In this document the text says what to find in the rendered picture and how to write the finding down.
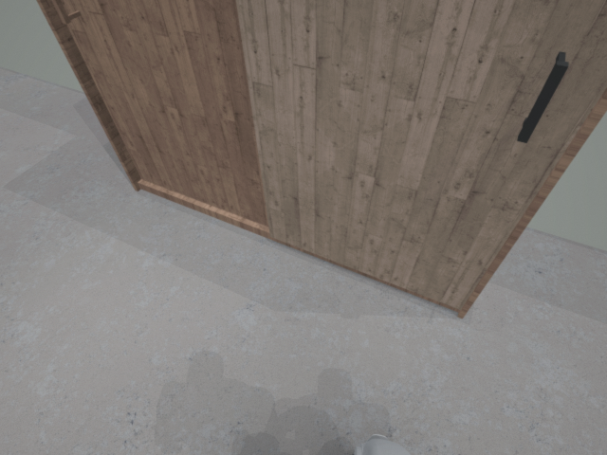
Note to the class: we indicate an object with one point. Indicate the wardrobe door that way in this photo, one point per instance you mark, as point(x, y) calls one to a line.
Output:
point(172, 75)
point(387, 129)

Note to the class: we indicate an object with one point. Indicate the handle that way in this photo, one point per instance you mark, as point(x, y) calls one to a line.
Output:
point(544, 98)
point(61, 11)

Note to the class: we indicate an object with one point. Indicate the right robot shin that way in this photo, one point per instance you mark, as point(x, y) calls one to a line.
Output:
point(376, 436)

